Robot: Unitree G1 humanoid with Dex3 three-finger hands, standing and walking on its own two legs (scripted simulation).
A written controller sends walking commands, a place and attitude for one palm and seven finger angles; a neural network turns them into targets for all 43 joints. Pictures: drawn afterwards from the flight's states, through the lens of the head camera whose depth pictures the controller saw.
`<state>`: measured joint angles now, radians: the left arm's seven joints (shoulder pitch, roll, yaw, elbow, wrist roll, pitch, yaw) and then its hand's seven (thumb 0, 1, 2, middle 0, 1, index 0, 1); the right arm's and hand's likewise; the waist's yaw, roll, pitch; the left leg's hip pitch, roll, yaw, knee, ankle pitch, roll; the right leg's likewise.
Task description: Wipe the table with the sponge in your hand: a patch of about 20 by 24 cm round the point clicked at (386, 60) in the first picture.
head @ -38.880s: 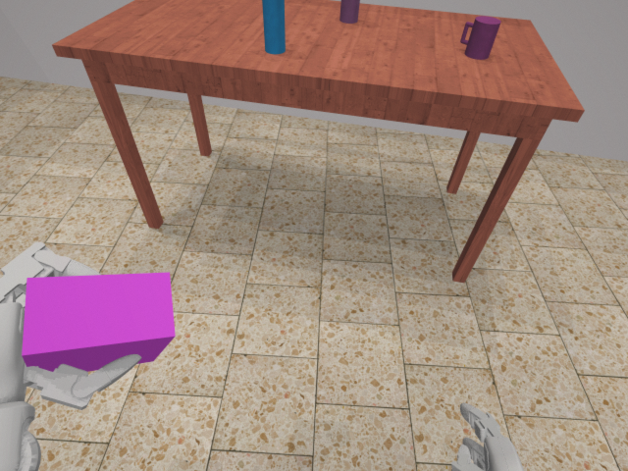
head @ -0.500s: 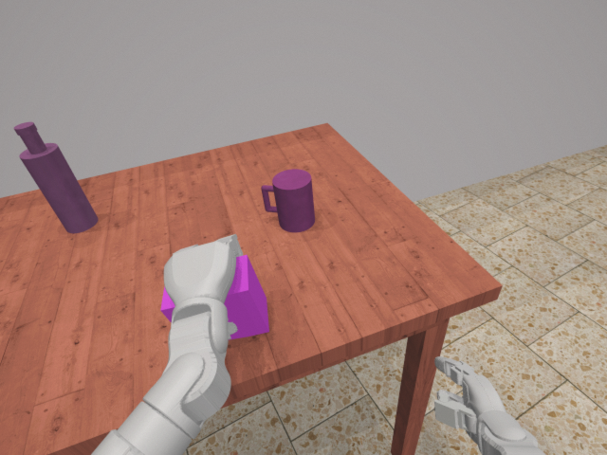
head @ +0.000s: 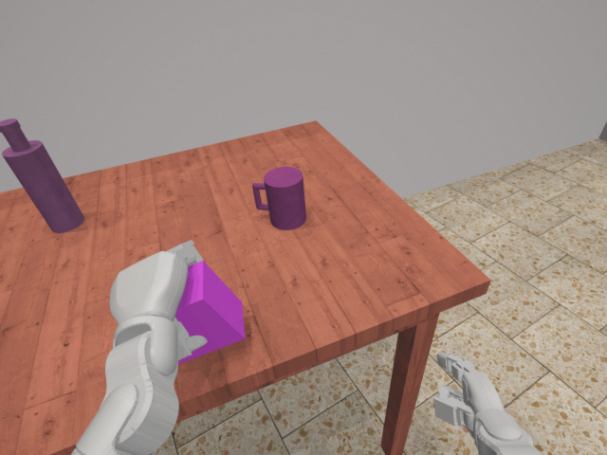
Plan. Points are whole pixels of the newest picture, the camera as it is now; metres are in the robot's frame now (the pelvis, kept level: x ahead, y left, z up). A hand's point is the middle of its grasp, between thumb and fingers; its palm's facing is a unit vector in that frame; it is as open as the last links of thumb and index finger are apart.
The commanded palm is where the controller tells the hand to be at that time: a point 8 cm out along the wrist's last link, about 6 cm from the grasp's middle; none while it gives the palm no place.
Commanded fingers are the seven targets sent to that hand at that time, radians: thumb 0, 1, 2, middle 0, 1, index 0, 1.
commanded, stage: slide back across to the middle lane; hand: left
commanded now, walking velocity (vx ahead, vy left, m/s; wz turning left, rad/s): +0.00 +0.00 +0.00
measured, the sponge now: (192, 322) +0.26 +0.19 +0.08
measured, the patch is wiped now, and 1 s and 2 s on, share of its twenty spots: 1.00 1.00 1.00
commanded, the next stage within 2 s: wipe forward along the middle lane in 0.14 s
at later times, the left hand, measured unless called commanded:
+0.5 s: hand (151, 304) +0.26 +0.24 +0.11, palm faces +0.16 -0.18 -0.97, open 10.1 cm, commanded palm +0.22 +0.24 +0.15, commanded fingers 0.00 0.10 1.30 -1.20 -1.60 -1.20 -1.60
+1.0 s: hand (150, 281) +0.31 +0.27 +0.10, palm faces +0.02 -0.07 -1.00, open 10.1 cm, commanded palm +0.28 +0.27 +0.13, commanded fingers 0.00 0.10 1.30 -1.20 -1.60 -1.20 -1.60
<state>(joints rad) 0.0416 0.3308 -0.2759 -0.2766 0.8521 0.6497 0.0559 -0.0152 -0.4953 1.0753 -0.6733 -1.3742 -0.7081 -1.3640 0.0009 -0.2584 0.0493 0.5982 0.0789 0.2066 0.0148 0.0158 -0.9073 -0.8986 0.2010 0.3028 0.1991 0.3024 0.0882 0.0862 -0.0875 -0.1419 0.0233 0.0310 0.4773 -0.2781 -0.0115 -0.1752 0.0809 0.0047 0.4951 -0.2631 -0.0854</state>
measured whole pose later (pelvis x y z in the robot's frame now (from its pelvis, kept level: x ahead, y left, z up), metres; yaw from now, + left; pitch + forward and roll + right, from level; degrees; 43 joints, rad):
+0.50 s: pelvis -0.01 +0.01 +0.00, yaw +1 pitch -3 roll +1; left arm -0.08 0.36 -0.26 -0.10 0.91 0.62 0.03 -0.03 -0.51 1.08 -0.70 -1.35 -0.74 -1.34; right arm 0.01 -0.25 0.07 0.64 0.08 0.13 -0.04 0.02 -0.91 -0.90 0.20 0.30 0.20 0.30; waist 0.10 0.09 -0.07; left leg -0.16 0.00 0.02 0.47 -0.25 0.00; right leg -0.19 0.06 -0.01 0.48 -0.24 -0.07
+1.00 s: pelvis +0.00 +0.00 +0.00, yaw +2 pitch +0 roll +1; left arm -0.31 0.39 -0.22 0.26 0.96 0.55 -0.02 -0.02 -0.53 1.08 -0.72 -1.33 -0.75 -1.32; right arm 0.06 -0.28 0.06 0.67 0.09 0.11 -0.06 0.02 -0.91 -0.90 0.20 0.30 0.20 0.30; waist 0.08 0.09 -0.09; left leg -0.23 0.00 -0.01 0.48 -0.26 -0.01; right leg -0.25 0.06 -0.03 0.49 -0.25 -0.08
